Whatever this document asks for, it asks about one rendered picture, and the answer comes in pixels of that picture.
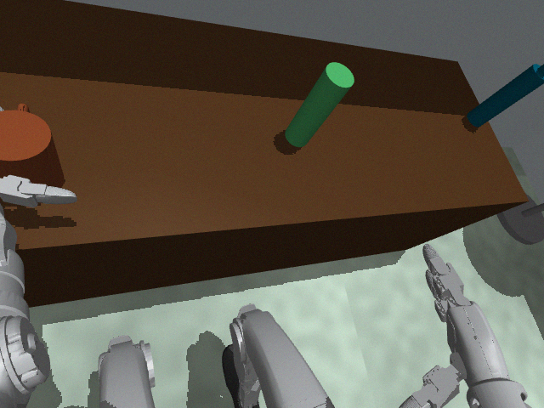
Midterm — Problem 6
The right robot hand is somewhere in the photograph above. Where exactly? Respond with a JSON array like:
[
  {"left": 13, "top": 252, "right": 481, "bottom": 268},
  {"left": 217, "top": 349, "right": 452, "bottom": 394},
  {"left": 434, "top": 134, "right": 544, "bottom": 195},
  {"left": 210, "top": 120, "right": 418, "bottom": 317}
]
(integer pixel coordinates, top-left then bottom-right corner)
[{"left": 399, "top": 244, "right": 510, "bottom": 408}]

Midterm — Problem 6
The right robot foot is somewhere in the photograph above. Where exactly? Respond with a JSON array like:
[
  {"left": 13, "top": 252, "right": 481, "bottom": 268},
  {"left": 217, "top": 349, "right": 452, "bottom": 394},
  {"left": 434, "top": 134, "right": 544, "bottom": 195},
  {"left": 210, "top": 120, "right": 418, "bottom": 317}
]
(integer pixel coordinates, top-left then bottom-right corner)
[{"left": 222, "top": 344, "right": 259, "bottom": 408}]

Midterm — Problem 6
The left robot arm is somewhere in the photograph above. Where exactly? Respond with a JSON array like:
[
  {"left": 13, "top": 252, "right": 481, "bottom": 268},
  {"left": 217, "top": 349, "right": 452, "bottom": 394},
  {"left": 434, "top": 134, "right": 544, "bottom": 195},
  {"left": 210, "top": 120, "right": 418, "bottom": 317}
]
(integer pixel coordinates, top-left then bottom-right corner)
[{"left": 0, "top": 204, "right": 50, "bottom": 408}]

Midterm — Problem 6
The floor lamp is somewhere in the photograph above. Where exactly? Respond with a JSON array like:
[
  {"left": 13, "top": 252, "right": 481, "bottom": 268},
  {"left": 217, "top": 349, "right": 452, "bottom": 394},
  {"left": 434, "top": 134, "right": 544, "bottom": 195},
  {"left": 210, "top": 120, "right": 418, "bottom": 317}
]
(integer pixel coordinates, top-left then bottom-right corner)
[{"left": 497, "top": 194, "right": 544, "bottom": 245}]

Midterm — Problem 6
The left robot hand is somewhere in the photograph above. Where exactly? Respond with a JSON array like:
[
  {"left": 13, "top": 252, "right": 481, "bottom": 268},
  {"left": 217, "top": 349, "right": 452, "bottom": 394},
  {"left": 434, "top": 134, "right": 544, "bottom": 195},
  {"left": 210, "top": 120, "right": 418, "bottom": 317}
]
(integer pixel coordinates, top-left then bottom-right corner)
[{"left": 0, "top": 106, "right": 77, "bottom": 208}]

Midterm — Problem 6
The right robot arm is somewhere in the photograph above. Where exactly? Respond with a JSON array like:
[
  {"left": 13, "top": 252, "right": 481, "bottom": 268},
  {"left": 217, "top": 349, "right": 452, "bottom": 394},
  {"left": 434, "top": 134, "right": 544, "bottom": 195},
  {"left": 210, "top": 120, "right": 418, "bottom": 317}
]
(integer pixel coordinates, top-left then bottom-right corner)
[{"left": 467, "top": 378, "right": 532, "bottom": 408}]

